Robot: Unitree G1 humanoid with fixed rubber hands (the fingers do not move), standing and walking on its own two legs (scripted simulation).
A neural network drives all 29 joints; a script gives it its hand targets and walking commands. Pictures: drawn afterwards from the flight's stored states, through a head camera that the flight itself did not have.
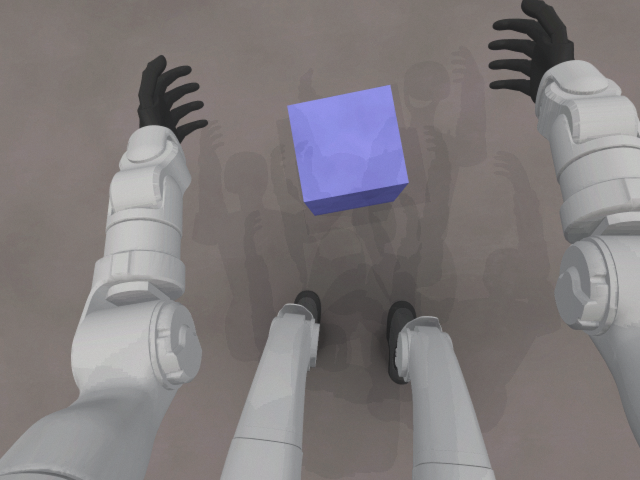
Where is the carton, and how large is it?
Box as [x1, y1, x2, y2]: [287, 85, 408, 215]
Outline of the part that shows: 389,85 287,106 303,199 314,215 392,201 408,182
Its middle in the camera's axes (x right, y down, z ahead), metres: +0.06 -0.19 +0.89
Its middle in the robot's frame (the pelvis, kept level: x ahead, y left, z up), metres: +0.56 +0.05 -0.54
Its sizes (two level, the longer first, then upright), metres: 0.210 0.200 0.250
